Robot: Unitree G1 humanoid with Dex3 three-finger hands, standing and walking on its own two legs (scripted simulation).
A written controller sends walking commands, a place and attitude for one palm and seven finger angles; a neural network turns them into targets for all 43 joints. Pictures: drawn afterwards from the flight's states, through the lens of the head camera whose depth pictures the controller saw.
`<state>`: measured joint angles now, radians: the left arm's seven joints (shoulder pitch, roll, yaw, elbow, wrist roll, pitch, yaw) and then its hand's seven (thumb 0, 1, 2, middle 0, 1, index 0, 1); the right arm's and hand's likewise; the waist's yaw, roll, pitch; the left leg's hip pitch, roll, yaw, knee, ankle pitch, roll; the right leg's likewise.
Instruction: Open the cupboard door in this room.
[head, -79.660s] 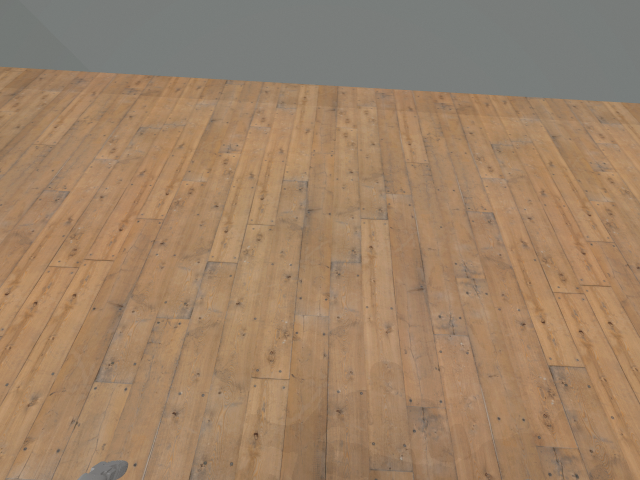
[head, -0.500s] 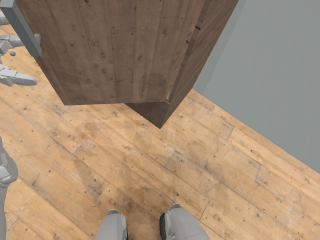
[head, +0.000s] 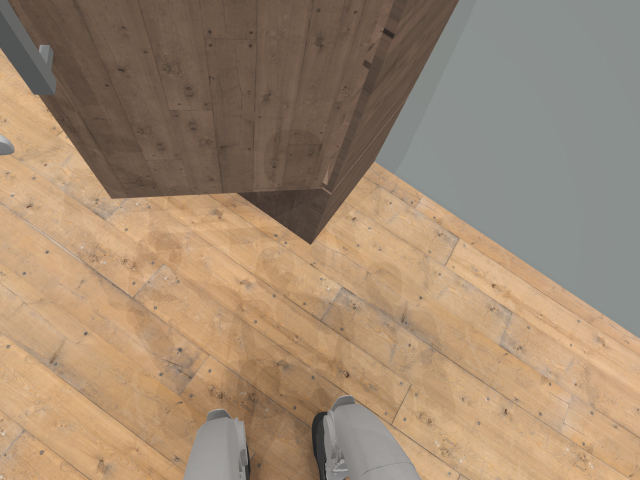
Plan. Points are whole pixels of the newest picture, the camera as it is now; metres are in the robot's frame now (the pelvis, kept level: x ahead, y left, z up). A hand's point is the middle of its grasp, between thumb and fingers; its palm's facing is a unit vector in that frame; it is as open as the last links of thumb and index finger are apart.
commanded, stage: move the hooked fingers beside the handle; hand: left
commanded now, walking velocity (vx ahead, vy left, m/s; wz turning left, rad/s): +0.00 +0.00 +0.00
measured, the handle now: (16, 24) +0.60 +0.27 +0.10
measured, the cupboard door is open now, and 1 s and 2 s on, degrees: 42 42 43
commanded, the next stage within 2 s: slide the fingers in behind the handle in 1.08 s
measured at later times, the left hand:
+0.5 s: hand out of the picture +0.51 +0.31 +0.10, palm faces +0.03 -1.00 +0.00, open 14.0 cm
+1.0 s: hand out of the picture +0.51 +0.31 +0.10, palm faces +0.03 -1.00 -0.01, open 14.0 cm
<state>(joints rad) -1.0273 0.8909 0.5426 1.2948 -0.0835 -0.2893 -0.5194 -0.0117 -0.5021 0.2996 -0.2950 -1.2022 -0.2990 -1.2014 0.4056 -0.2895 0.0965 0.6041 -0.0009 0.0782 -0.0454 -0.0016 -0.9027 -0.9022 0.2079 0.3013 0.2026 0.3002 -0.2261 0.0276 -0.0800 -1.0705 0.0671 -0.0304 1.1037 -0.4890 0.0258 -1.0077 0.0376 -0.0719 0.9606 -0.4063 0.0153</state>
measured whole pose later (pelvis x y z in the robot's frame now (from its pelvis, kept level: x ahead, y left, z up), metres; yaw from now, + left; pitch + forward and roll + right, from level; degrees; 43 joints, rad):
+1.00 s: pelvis +0.00 +0.00 +0.00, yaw +0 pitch +26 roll -6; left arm -1.00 0.90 0.56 1.26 -0.10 -0.28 -0.56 -0.01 -0.50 0.30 -0.29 -1.20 -0.30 -1.20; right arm 0.41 -0.29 0.10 0.60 0.00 0.09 -0.04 0.00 -0.90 -0.90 0.21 0.30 0.20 0.30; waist -0.22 0.03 -0.09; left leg -1.07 0.07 -0.04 1.11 -0.49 0.02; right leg -1.01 0.04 -0.08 0.96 -0.41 0.02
